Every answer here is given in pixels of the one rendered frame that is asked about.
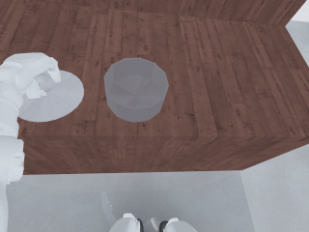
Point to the robot right shin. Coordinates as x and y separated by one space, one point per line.
172 220

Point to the robot left forearm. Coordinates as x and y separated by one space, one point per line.
15 78

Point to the left robot hand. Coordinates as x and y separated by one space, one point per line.
38 63

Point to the table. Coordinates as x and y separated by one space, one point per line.
238 90

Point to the pot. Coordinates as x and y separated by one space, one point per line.
135 89

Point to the left robot upper arm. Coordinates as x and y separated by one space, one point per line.
11 170

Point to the lid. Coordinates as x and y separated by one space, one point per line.
61 100

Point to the robot left thigh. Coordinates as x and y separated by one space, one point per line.
126 224

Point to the knob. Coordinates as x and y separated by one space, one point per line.
45 81

